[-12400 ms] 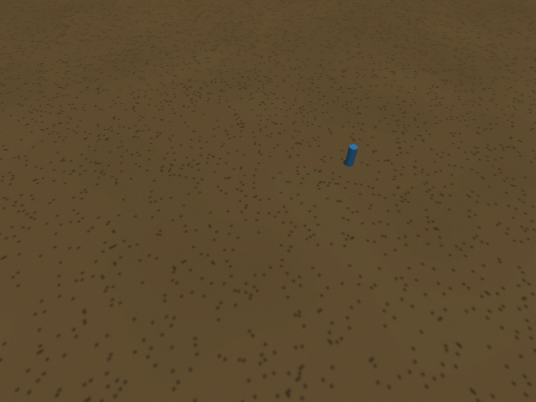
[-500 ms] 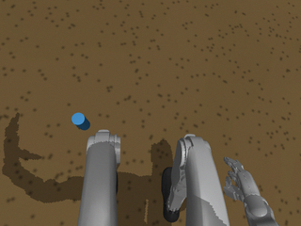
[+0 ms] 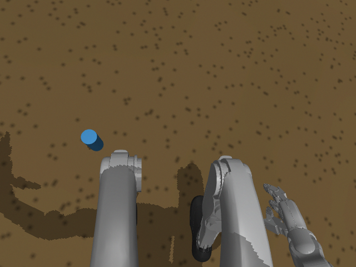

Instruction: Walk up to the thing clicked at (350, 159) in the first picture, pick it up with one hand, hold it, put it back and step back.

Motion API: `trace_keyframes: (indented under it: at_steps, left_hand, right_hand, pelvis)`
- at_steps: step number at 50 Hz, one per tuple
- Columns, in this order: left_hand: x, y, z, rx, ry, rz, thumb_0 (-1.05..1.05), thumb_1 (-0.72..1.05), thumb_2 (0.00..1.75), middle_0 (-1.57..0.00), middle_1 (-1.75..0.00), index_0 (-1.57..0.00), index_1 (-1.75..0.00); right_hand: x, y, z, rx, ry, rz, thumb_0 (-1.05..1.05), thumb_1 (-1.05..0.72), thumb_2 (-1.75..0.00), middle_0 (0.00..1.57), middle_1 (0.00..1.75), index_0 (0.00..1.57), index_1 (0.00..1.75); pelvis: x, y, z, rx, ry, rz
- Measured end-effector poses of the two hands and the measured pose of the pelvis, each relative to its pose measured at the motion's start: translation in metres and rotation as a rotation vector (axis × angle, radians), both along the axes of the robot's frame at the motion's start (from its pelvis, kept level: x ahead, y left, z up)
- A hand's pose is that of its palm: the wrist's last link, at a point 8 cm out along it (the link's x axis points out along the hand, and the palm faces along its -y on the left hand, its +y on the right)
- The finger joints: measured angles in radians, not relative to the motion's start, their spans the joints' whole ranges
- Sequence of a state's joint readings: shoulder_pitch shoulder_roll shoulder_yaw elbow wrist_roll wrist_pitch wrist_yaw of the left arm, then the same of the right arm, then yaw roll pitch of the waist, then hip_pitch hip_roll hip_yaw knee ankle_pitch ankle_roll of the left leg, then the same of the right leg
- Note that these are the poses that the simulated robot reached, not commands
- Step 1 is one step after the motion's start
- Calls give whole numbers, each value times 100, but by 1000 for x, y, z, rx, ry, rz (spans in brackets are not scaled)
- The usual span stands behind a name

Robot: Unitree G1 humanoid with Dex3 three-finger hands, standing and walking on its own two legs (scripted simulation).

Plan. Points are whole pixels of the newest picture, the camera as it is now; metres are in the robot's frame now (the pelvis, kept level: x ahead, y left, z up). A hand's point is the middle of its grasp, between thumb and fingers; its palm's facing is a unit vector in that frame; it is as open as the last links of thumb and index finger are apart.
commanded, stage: approach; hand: left
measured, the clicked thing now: (93, 141) +0.38 +0.27 -0.32
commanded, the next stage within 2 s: close in in 0.58 s
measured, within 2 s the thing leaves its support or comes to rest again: neither
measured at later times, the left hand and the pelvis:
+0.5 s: hand (25, 147) +0.32 +0.38 -0.17, palm faces +0.23 -0.97 +0.01, open 16.8 cm; pelvis +0.00 +0.00 -0.07, yaw -4 degrees
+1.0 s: hand (71, 150) +0.34 +0.32 -0.29, palm faces +0.26 -0.96 +0.03, open 17.4 cm; pelvis -0.01 +0.02 -0.11, yaw -8 degrees
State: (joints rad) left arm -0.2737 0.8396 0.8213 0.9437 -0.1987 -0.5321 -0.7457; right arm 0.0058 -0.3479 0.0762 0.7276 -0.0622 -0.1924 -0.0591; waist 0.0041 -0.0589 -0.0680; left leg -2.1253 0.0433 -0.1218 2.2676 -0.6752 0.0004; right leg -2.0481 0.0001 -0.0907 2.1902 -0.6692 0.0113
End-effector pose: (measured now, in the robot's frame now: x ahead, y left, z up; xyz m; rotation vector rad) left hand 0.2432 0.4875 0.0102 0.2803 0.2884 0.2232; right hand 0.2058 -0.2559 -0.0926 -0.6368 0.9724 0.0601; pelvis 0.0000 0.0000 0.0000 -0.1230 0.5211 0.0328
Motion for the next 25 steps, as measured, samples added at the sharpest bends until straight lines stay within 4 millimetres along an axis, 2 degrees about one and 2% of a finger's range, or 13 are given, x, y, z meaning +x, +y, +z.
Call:
trace_keyframes:
  at_steps: [6, 10, 14, 20, 25]
  left_hand:
    - [-6, 5, -5, -26, -36, 30, -1, -39, 13, -2, -10, -3, -7]
    - [-10, 5, -24, -84, -79, 63, -1, -39, 13, -3, -10, -3, -8]
    - [-4, -8, -61, -169, -142, 73, -1, -38, 13, -3, -10, -3, -9]
    - [25, -41, -133, -284, -181, 44, -1, -38, 14, -3, -11, -3, -9]
    - [44, -56, -181, -289, -181, 31, -1, -38, 14, -3, -11, -3, -10]
  right_hand:
    - [0, 1, -2, -4, -1, 7, 1, -89, -90, 21, 30, 21, 30]
    - [2, 2, -6, -12, -4, 31, 1, -89, -90, 21, 30, 21, 30]
    - [5, 4, -11, -29, -9, 75, 1, -88, -89, 21, 30, 21, 30]
    - [12, 7, -16, -76, -24, 150, 1, -88, -89, 21, 30, 21, 30]
    - [14, 8, -21, -134, -4, 198, 1, -88, -89, 21, 30, 21, 30]
  pelvis:
    - [0, 1, -3, -2, 1, -3]
    - [0, 1, -11, -4, -4, -6]
    - [-1, 0, -23, -7, -24, -11]
    - [-1, 0, -47, -25, -70, -31]
    - [0, 1, -66, -51, -115, -48]
